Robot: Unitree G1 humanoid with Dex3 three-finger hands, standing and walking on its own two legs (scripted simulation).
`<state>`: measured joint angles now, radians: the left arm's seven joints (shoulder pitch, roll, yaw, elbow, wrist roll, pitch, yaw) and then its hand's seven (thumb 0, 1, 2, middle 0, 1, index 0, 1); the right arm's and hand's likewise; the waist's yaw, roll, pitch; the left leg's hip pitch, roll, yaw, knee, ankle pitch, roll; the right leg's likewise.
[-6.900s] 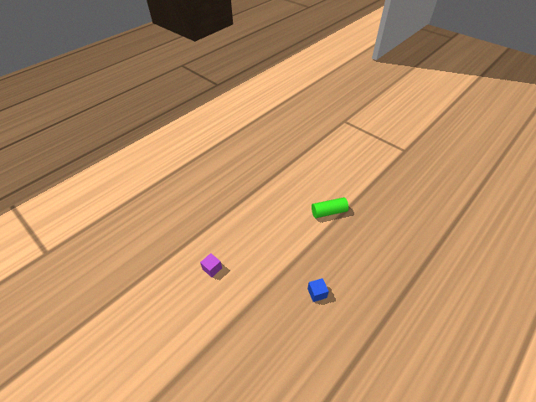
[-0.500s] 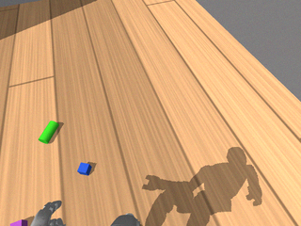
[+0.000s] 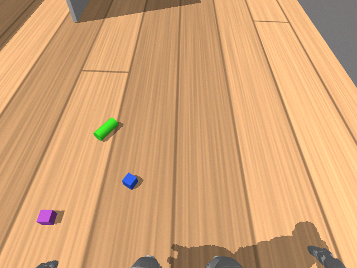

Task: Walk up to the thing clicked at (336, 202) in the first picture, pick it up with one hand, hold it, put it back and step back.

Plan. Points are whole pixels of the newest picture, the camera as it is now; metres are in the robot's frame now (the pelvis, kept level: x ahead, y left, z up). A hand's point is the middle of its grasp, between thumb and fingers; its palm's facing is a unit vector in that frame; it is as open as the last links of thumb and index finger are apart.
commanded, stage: walk up
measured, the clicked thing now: (106, 128) +1.01 +0.48 -0.72
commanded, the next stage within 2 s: stand in 1.34 s
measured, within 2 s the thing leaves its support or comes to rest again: neither
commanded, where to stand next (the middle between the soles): +0.05 +0.01 m, yaw +23 degrees
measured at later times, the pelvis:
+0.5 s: pelvis +0.00 +0.01 +0.00, yaw +16 degrees
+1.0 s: pelvis -0.01 +0.00 +0.01, yaw +23 degrees
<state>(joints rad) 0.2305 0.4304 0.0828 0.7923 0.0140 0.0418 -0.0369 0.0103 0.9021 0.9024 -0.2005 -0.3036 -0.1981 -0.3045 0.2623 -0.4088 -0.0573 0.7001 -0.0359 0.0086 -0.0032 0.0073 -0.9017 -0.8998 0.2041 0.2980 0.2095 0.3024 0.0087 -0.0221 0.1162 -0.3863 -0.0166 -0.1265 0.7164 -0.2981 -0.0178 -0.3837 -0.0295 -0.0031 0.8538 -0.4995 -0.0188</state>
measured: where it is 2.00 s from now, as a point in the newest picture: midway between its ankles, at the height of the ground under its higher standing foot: outside the picture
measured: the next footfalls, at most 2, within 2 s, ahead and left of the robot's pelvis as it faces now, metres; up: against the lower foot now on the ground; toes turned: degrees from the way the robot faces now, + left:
right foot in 0.04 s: +0.09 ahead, -0.12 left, +0.00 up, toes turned +20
left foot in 0.34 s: +0.02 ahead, +0.12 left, +0.00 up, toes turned +18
